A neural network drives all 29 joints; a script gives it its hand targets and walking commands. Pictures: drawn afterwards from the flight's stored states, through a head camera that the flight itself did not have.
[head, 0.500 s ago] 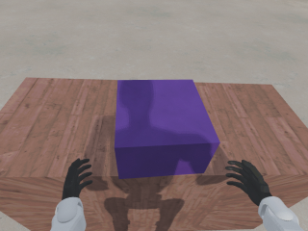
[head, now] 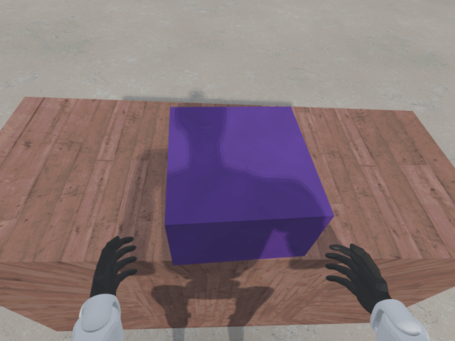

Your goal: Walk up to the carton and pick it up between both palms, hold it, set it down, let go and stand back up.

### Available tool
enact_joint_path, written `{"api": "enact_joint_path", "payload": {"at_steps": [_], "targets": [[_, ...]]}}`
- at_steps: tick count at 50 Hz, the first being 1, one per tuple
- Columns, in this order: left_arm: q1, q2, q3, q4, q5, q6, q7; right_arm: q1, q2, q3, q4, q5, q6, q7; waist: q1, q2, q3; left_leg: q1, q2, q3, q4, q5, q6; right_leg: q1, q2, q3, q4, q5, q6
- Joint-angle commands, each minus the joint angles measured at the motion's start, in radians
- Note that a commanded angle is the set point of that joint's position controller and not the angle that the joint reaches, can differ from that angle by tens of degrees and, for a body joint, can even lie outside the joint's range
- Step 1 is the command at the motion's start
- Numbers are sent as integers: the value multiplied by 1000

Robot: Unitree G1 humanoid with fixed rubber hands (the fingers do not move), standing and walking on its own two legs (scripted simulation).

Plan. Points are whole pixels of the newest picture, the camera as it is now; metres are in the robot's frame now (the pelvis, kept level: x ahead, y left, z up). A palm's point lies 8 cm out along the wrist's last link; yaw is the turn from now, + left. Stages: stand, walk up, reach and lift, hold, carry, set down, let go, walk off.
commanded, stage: set down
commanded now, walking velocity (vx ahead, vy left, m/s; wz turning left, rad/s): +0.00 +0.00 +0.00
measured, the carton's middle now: (236, 180) +0.43 +0.02 +0.01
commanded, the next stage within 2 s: let go in 1.64 s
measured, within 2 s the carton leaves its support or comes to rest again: neither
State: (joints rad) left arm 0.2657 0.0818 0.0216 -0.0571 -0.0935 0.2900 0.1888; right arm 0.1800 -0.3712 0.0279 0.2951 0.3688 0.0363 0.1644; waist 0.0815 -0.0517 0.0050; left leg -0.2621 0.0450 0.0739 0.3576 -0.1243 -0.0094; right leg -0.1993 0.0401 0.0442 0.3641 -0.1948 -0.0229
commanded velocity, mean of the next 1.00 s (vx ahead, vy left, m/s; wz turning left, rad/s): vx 0.00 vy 0.00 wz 0.00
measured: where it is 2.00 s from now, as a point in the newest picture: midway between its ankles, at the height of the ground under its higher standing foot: outside the picture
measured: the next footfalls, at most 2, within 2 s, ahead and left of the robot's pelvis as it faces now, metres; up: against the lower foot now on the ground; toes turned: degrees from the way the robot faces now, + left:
none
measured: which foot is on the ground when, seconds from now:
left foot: down 0.00-1.00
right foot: down 0.00-1.00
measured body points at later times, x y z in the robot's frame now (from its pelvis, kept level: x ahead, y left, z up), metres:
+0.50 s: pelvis +0.01 +0.00 +0.00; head +0.03 +0.02 +0.45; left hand +0.19 +0.22 -0.02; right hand +0.22 -0.22 -0.03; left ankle +0.04 +0.12 -0.75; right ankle +0.00 -0.11 -0.75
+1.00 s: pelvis +0.01 +0.00 +0.00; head +0.04 -0.01 +0.45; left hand +0.20 +0.23 -0.01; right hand +0.21 -0.21 -0.07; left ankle +0.04 +0.12 -0.75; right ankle +0.00 -0.11 -0.75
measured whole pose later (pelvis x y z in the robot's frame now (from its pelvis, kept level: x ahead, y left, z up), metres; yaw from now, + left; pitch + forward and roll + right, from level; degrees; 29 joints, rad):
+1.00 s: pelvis +0.01 +0.00 +0.00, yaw +0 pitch +1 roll +0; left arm 0.30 0.12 0.04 0.11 -0.06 0.10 0.00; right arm 0.25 -0.26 0.03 0.43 0.15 -0.05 0.03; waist 0.08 0.04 0.02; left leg -0.23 0.04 0.07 0.36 -0.15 -0.01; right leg -0.17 0.04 0.04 0.36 -0.21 -0.02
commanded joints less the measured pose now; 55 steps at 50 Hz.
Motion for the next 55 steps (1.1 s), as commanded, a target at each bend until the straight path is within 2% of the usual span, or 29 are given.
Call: {"api": "enact_joint_path", "payload": {"at_steps": [1, 2, 3, 7, 8, 9, 11, 14, 15, 16, 18, 20, 22, 23, 24, 27, 29, 32, 34, 36, 38, 39, 40, 44, 46, 49, 50, 53, 55], "targets": [[12, 149, 47, -104, 49, -81, -51, 0, -187, -152, -189, -106, -97, -40, -82, -30, -162, 318, -68, -22, -44, 127, -2, -18, -14, 1, -100, 178, 12], [29, 162, 47, -76, 60, -87, -67, 19, -172, -151, -164, -131, -102, -49, -109, -40, -161, 325, -80, -21, -34, 132, -1, 7, -17, 3, -99, 231, 14], [33, 165, 54, -180, 47, -113, -59, 11, -186, -146, -258, -91, -130, -44, -80, -26, -198, 327, -73, -28, -35, 174, -3, 6, -5, -12, -88, 256, 13], [75, 159, 70, -59, 55, -140, -85, 62, -168, -122, -197, -125, -156, -55, -70, -79, -166, 306, -78, -21, -27, 201, -1, 19, 7, -9, -88, 281, 10], [91, 161, 54, -122, 34, -156, -81, 60, -171, -140, -243, -125, -173, -56, -73, -79, -197, 333, -73, -22, -28, 221, -9, 21, 11, -18, -89, 295, 15], [56, 159, 69, 51, 75, -137, -95, 46, -161, -115, -107, -151, -158, -57, -79, -72, -128, 314, -78, -17, -38, 166, -1, -8, 5, -5, -106, 238, 13], [93, 171, 57, -81, 47, -174, -83, 75, -153, -114, -215, -127, -193, -50, -53, -50, -188, 337, -76, -14, -25, 202, -7, 1, 3, -17, -98, 265, 13], [57, 179, 43, -13, 56, -187, -91, 58, -133, -114, -147, -148, -193, -59, -72, -47, -156, 332, -74, -15, -34, 153, 1, -21, 0, -16, -104, 219, 13], [49, 177, 57, 89, 80, -170, -99, 72, -117, -88, -66, -163, -176, -58, -63, -45, -94, 323, -72, -19, -40, 103, 7, -45, -5, -7, -112, 148, 14], [43, 194, 61, -7, 63, -185, -90, 44, -115, -100, -147, -154, -192, -59, -50, -31, -132, 319, -74, -16, -38, 122, 1, -34, 0, -18, -110, 138, 11], [50, 151, 45, 142, 92, -159, -99, 42, -126, -115, -54, -173, -177, -50, -60, -36, -73, 333, -65, -23, -48, 87, 2, -77, 3, -23, -123, 68, 4], [34, 177, 58, 139, 92, -165, -111, 55, -95, -102, -31, -186, -166, -60, -67, -52, -70, 352, -65, -19, -46, 64, 9, -75, -4, -12, -141, 36, 6], [28, 149, 11, 90, 83, -160, -100, 38, -101, -126, -19, -188, -155, -47, -85, 17, -62, 355, -54, -41, -54, 33, -8, -106, -6, -28, -140, -34, -13], [37, 162, 43, 196, 109, -145, -114, 63, -65, -90, 11, -193, -148, -57, -70, -23, -28, 337, -60, -33, -56, 19, 5, -89, -11, -14, -146, -21, -9], [45, 158, 41, 179, 111, -150, -113, 62, -62, -85, 6, -200, -156, -56, -59, 12, -43, 353, -53, -34, -56, 38, 1, -99, -13, -22, -140, -20, -8], [8, 143, 6, 227, 99, -123, -117, 38, -62, -116, 66, -229, -131, -51, -82, 22, 21, 347, -47, -32, -64, -46, -6, -160, -14, -28, -163, -136, -11], [-34, 155, -8, 156, 81, -126, -101, -29, -74, -152, -18, -236, -138, -48, -72, 31, -4, 314, -42, -34, -72, -86, -5, -150, -16, -28, -150, -201, -23], [-20, 168, -8, 237, 53, -113, -119, -25, -41, -140, -29, -263, -138, -68, -67, -76, 11, 285, -54, -12, -70, -67, 17, -145, -16, -27, -159, -166, -4], [-18, 171, 22, 265, 69, -113, -122, -16, -34, -123, -42, -263, -138, -74, -40, -75, 16, 283, -58, -1, -71, -61, 22, -130, -19, -16, -153, -180, 5], [-26, 175, 12, 274, 42, -109, -143, -6, -18, -108, -14, -276, -132, -97, -54, -130, -9, 285, -64, 6, -54, -48, 28, -125, -23, -9, -147, -145, 12], [-42, 189, 20, 353, 53, -97, -155, -23, -2, -96, 56, -307, -127, -103, -72, -104, 38, 276, -64, 6, -55, -65, 28, -142, -31, -16, -142, -154, 21], [-49, 205, 30, 257, 41, -115, -154, -20, 4, -104, -46, -296, -144, -113, -60, -106, 12, 283, -59, 11, -51, -33, 34, -139, -35, -11, -137, -132, 21], [-40, 191, 36, 367, 68, -93, -169, 5, -1, -92, 67, -317, -125, -118, -60, -92, 51, 288, -69, 21, -46, -48, 24, -136, -38, -2, -138, -118, 23], [-42, 202, 37, 330, 43, -112, -184, -46, 10, -89, -1, -319, -146, -135, -47, -135, 15, 276, -63, 8, -39, -24, 29, -136, -39, -6, -130, -56, 26], [-64, 189, 26, 450, 50, -95, -204, -29, 19, -69, 100, -341, -122, -142, -76, -161, 80, 271, -66, 13, -40, -77, 34, -144, -46, 7, -150, -109, 27], [-58, 213, 50, 377, 57, -103, -208, -12, 43, -76, 34, -332, -135, -154, -60, -131, 34, 292, -62, 13, -33, -45, 31, -138, -44, -3, -145, -116, 25], [-70, 209, 39, 459, 52, -96, -221, -33, 52, -75, 87, -350, -129, -157, -66, -171, 59, 276, -67, 16, -33, -72, 36, -140, -46, -3, -149, -137, 29], [-29, 203, 47, 412, 57, -112, -225, -17, 39, -74, 43, -346, -154, -156, -53, -164, 43, 298, -62, 11, -34, -21, 34, -144, -35, -24, -142, -66, 24], [-71, 200, 33, 514, 63, -97, -230, -42, 66, -72, 121, -362, -149, -159, -66, -150, 57, 289, -59, 17, -35, -92, 39, -170, -38, -14, -149, -166, 24]]}}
